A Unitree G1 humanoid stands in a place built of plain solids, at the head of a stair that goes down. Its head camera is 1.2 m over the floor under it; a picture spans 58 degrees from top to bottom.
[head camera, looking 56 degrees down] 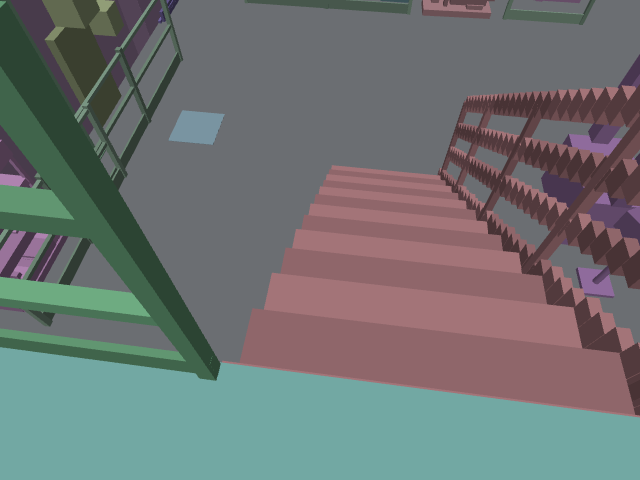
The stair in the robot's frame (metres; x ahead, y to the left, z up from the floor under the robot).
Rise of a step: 0.21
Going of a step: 0.26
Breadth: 1.30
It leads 7 degrees to the right of straight ahead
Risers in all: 13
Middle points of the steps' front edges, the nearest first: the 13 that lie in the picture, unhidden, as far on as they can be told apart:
0.32 -0.37 0.00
0.58 -0.40 -0.21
0.84 -0.44 -0.41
1.10 -0.47 -0.62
1.36 -0.51 -0.83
1.63 -0.54 -1.04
1.89 -0.57 -1.24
2.15 -0.61 -1.45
2.41 -0.64 -1.66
2.67 -0.68 -1.87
2.94 -0.71 -2.08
3.20 -0.75 -2.28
3.46 -0.78 -2.49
